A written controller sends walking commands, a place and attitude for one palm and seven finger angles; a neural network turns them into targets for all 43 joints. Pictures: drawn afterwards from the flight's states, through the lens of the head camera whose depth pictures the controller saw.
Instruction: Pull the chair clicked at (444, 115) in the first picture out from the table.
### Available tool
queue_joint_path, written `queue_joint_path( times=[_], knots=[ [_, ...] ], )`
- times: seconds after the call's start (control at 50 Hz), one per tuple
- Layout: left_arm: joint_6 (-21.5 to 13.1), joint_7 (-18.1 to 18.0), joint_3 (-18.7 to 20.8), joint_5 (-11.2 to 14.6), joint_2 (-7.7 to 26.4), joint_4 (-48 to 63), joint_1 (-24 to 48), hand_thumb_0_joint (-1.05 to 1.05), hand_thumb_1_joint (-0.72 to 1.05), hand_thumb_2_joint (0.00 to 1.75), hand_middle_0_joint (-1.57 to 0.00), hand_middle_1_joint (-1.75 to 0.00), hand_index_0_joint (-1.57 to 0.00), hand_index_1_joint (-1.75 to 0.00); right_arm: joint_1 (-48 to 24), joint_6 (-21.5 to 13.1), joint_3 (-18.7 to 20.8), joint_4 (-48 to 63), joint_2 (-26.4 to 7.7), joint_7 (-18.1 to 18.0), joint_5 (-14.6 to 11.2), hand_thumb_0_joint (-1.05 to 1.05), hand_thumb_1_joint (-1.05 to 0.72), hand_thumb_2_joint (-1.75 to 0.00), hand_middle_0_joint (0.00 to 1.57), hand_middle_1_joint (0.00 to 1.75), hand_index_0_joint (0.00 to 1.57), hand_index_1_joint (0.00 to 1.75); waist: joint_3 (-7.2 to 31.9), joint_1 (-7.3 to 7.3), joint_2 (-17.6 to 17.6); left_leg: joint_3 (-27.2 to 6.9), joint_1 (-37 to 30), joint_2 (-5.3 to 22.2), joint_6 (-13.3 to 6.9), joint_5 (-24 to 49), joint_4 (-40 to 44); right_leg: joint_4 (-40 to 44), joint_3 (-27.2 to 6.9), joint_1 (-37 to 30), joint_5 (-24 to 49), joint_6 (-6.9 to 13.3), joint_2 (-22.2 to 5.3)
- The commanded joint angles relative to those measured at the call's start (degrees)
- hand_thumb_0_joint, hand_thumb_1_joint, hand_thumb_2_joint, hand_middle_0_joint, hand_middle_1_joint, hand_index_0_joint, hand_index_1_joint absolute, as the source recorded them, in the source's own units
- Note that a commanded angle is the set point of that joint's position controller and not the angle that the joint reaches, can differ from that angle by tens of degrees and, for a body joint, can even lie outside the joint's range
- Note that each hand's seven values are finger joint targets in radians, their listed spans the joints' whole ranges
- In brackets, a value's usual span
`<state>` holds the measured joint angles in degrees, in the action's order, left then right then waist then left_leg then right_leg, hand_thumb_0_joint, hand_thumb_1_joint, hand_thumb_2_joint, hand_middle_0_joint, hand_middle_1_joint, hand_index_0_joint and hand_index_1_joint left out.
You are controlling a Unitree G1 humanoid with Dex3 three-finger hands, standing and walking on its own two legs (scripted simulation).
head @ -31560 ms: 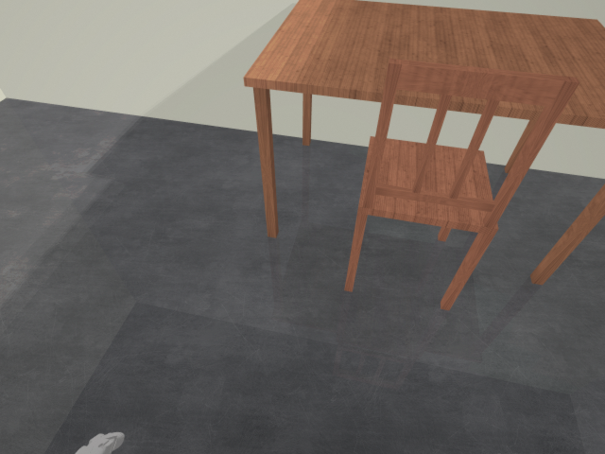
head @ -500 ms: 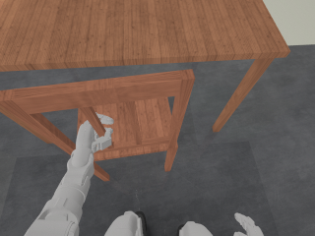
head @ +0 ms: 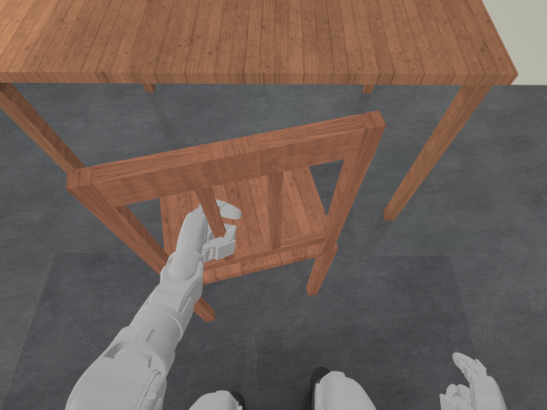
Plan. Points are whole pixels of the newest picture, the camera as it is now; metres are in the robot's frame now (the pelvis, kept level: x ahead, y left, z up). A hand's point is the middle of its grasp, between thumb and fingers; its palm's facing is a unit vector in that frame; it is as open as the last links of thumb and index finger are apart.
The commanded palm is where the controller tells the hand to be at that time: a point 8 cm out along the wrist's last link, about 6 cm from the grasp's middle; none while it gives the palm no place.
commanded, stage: step backward, pulling the chair out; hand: left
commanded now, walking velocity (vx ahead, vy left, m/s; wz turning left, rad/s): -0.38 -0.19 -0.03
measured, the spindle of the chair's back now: (217, 227) +0.39 +0.10 -0.07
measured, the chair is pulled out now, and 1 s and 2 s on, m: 0.15 0.39 0.62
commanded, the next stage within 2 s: stop walking, hand still on the chair in 1.56 s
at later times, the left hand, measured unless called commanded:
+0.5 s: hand (217, 311) +0.25 +0.09 -0.07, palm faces -0.07 -0.98 -0.16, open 5.2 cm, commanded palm +0.23 +0.14 -0.06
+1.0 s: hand (193, 408) +0.13 +0.11 -0.07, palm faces -0.06 -0.99 -0.14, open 5.2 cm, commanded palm +0.13 +0.16 -0.06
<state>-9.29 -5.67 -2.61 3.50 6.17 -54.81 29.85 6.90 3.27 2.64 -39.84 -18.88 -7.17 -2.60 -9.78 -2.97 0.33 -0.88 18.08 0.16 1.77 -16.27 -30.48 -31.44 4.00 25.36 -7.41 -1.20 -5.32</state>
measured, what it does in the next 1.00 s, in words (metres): walks backwards: left foot, then right foot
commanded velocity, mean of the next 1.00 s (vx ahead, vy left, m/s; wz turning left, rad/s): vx -0.38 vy -0.05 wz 0.01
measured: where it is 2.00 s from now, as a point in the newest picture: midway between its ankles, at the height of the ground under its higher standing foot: outside the picture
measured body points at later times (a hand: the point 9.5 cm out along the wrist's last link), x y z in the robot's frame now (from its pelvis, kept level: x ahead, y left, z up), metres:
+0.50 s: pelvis -0.11 +0.00 -0.01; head -0.02 -0.01 +0.43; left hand +0.25 +0.15 -0.05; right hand -0.03 -0.29 -0.14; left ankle -0.10 +0.15 -0.73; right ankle +0.00 -0.13 -0.73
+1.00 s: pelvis -0.22 +0.01 +0.00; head -0.13 +0.01 +0.44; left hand +0.13 +0.17 -0.05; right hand -0.11 -0.24 -0.14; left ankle -0.19 +0.14 -0.73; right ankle -0.19 -0.12 -0.71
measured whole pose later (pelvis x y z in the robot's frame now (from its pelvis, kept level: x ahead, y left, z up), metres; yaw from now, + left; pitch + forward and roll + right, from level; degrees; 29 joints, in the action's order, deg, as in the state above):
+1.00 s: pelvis -0.22 +0.01 +0.00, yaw +0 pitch +2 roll -1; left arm -11.5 -4.9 -2.9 2.8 6.5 -55.5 25.9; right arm 11.7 0.6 0.6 -41.3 -12.3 -5.5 -0.7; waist -8.2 -1.4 -1.9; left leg -0.2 22.2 2.6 0.7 -15.6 -35.4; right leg -44.1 1.8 26.1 -21.9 -0.7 -0.9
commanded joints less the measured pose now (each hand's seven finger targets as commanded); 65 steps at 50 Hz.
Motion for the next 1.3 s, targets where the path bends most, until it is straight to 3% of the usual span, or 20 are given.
queue_joint_path(
  times=[0.0,0.1,0.18,0.24,0.3,0.4,0.5,0.56,0.6,0.64,0.7,0.8,0.88,0.92,1.04,1.08,1.1,1.12,1.18,1.28],
  knots=[
    [-4.3,1.08,-1.02,-2.31,5.97,14.28,11.68,0.0,0.9,0.9,-0.5,-1.45,-0.5,-1.45,5.06,-0.06,1.25,7.05,-3.65,0.9,1.21,0.0,-0.9,-0.9,0.2,0.3,0.2,0.3,29.24,0.71,-10.04,-7.13,-5.63,12.81,-3.97,32.54,4.64,-6.18,-3.28,-16.08,8.3,1.13,-0.14],
    [-5.88,0.95,-0.22,-3.45,5.79,14.72,11.79,0.0,0.9,0.9,-0.5,-1.45,-0.5,-1.45,5.42,-0.94,1.19,6.91,-2.35,2.5,2.44,0.0,-0.9,-0.9,0.2,0.3,0.2,0.3,24.98,0.51,-13.16,-8.79,-8.69,16.98,-6.82,38.78,2.92,-6.42,-3.36,-8.64,-9.1,1.63,2.8],
    [-7.77,0.58,0.92,-4.69,8.04,11.47,14.87,0.0,0.9,0.9,-0.5,-1.45,-0.5,-1.45,8.27,-1.96,1.29,3.26,-2.24,2.62,2.57,0.0,-0.9,-0.9,0.2,0.3,0.2,0.3,26.72,-0.6,-8.25,-5.98,-11.13,14.31,-4.32,40.87,-3.93,2.58,-5.32,-12.44,13.6,1.93,0.97],
    [-8.32,0.08,4.71,-3.45,13.4,7.78,13.64,0.0,0.9,0.9,-0.5,-1.45,-0.5,-1.45,7.9,-2.36,1.86,2.38,-1.65,1.2,0.9,0.0,-0.9,-0.9,0.2,0.3,0.2,0.3,31.36,-0.49,8.29,0.35,-0.24,5.24,0.98,2.61,-12.73,4.43,-14.1,-21.3,35.48,6.45,-9.99],
    [-7.45,-0.2,5.62,-3.55,13.79,5.09,13.28,0.0,0.9,0.9,-0.5,-1.45,-0.5,-1.45,3.55,-3.69,1.1,2.25,-1.46,0.96,0.74,0.0,-0.9,-0.9,0.2,0.3,0.2,0.3,27.39,2.49,8.72,-4.22,6.5,2.3,0.17,-14.61,-23.01,9.65,-17.36,-15.28,15.16,8.53,-15.63],
    [-5.92,-0.2,3.69,-2.12,10.19,5.69,8.92,0.0,0.9,0.9,-0.5,-1.45,-0.5,-1.45,6.6,-4.71,-0.08,1.14,-1.74,0.58,0.68,0.0,-0.9,-0.9,0.2,0.3,0.2,0.3,27.51,0.56,8.75,-1.06,-1.4,3.23,-0.69,-4.02,-0.25,6.22,-9.59,-15.26,6.5,4.11,-9.4],
    [-6.18,0.76,-0.21,-2.04,6.18,13.59,13.14,0.0,0.9,0.9,-0.5,-1.45,-0.5,-1.45,3.86,-3.13,0.33,5.56,-2.46,1.02,1.68,0.0,-0.9,-0.9,0.2,0.3,0.2,0.3,23.35,1.81,-14.92,-12.16,6.46,16.56,-8.32,14.54,8.15,-10.93,-3.84,-14.76,-9.78,0.54,1.87],
    [-6.11,0.37,0.96,-2.58,6.86,13.23,12.47,0.0,0.9,0.9,-0.5,-1.45,-0.5,-1.45,6.58,-3.28,1.33,4.68,-2.76,1.43,1.47,0.0,-0.9,-0.9,0.2,0.3,0.2,0.3,23.12,1.4,-10.93,-9.88,1.91,15.4,-7.65,23.54,1.29,-5.19,-4.94,-14.97,-2.47,1.29,2.38],
    [-6.94,0.38,0.47,-3.16,7.59,12.01,13.75,0.0,0.9,0.9,-0.5,-1.45,-0.5,-1.45,8.8,-3.77,1.81,3.74,-2.66,1.49,1.22,0.0,-0.9,-0.9,0.2,0.3,0.2,0.3,25.98,-0.03,-2.31,-5.07,-1.73,11.07,-3.23,24.91,-4.59,2.86,-8.49,-18.47,20.3,2.46,-1.9],
    [-7.26,0.14,1.5,-3.43,11.18,10.27,15.76,0.0,0.9,0.9,-0.5,-1.45,-0.5,-1.45,9.08,-3.86,2.1,2.44,-2.61,0.89,0.85,0.0,-0.9,-0.9,0.2,0.3,0.2,0.3,27.94,-0.59,6.91,-0.14,1.05,4.68,0.74,4.36,-11.75,6.43,-16.18,-18.9,27.04,6.35,-10.6],
    [-6.42,-0.3,3.89,-3.37,13.4,7.67,14.14,0.0,0.9,0.9,-0.5,-1.45,-0.5,-1.45,4.46,-3.95,1.52,2.93,-2.41,0.65,0.62,0.0,-0.9,-0.9,0.2,0.3,0.2,0.3,26.91,2.88,7.37,-3.82,5.62,1.55,0.08,-15.2,-23.53,12.29,-19.76,-14.86,9.06,8.29,-16.63],
    [-5.05,0.03,2.21,-2.03,9.72,7.12,10.67,0.0,0.9,0.9,-0.5,-1.45,-0.5,-1.45,7.84,-4.59,-0.2,1.6,-2.36,0.14,0.6,0.0,-0.9,-0.9,0.2,0.3,0.2,0.3,27.14,0.41,9.24,-0.41,-4.89,3.08,-0.92,-1.58,4.17,6.57,-9.93,-12.33,0.64,3.35,-8.84],
    [-5.38,0.87,-0.94,-1.85,5.44,11.98,14.62,0.0,0.9,0.9,-0.5,-1.45,-0.5,-1.45,4.25,-3.46,-0.03,4.86,-2.2,0.61,2.02,0.0,-0.9,-0.9,0.2,0.3,0.2,0.3,23.53,1.98,-14.91,-13.82,3.76,19.76,-9.52,12.17,10.95,-18.22,-3.31,-9.57,-16.47,0.39,2.86],
    [-5.92,0.42,0.28,-1.89,6.31,14.15,17.79,0.0,0.9,0.9,-0.5,-1.45,-0.5,-1.45,4.51,-3.8,0.25,4.25,-1.61,0.85,1.94,0.0,-0.9,-0.9,0.2,0.3,0.2,0.3,22.12,1.76,-12.43,-13.3,2.34,20.45,-11.32,21.85,7.11,-21.1,-4.84,-7.24,-18.8,0.94,3.37],
    [-9.1,0.39,0.63,-4.53,7.57,8.49,17.53,0.0,0.9,0.9,-0.5,-1.45,-0.5,-1.45,9.17,-5.2,1.0,-0.48,-2.6,2.21,2.17,0.0,-0.9,-0.9,0.2,0.3,0.2,0.3,26.1,0.27,-8.69,-7.94,-17.21,15.05,-5.69,43.53,-5.87,8.41,-4.96,-11.04,6.84,1.54,2.43],
    [-10.09,0.13,2.24,-5.39,11.64,8.75,18.27,0.0,0.9,0.9,-0.5,-1.45,-0.5,-1.45,8.18,-4.6,0.73,-0.1,-1.82,1.71,1.83,0.0,-0.9,-0.9,0.2,0.3,0.2,0.3,28.52,-0.23,-3.48,-0.29,-8.67,10.37,-1.52,30.94,-7.84,6.36,-9.44,-20.45,31.93,2.89,-4.47],
    [-10.02,-0.63,5.66,-4.51,15.45,7.38,17.77,0.0,0.9,0.9,-0.5,-1.45,-0.5,-1.45,8.14,-4.42,1.93,-0.27,-2.25,0.92,1.21,0.0,-0.9,-0.9,0.2,0.3,0.2,0.3,31.26,-0.28,9.32,1.91,-1.44,6.26,0.65,13.55,-11.95,4.18,-14.09,-27.37,46.12,3.94,-8.28],
    [-8.78,-0.64,7.5,-4.1,17.91,5.92,15.4,0.0,0.9,0.9,-0.5,-1.45,-0.5,-1.45,5.48,-4.43,1.94,0.93,-2.94,0.56,0.78,0.0,-0.9,-0.9,0.2,0.3,0.2,0.3,31.16,1.55,11.75,-0.12,4.85,3.61,0.98,-4.16,-16.27,2.98,-16.59,-29.29,53.54,5.67,-12.21],
    [-7.46,-0.29,7.1,-4.04,15.96,7.18,14.39,0.0,0.9,0.9,-0.5,-1.45,-0.5,-1.45,2.19,-4.73,0.66,2.3,-1.4,0.96,0.9,0.0,-0.9,-0.9,0.2,0.3,0.2,0.3,28.06,3.12,6.52,-5.77,8.95,2.72,0.43,-12.58,-22.22,4.63,-18.02,-23.89,36.21,8.99,-16.8],
    [-5.37,-0.75,6.48,-2.68,14.23,9.66,8.4,0.0,0.9,0.9,-0.5,-1.45,-0.5,-1.45,4.58,-3.88,0.16,3.02,-1.99,0.33,0.8,0.0,-0.9,-0.9,0.2,0.3,0.2,0.3,30.08,1.66,8.24,-1.55,-0.1,2.67,0.81,-1.05,-2.05,1.89,-12.77,-24.36,31.02,6.45,-12.07]
  ],
)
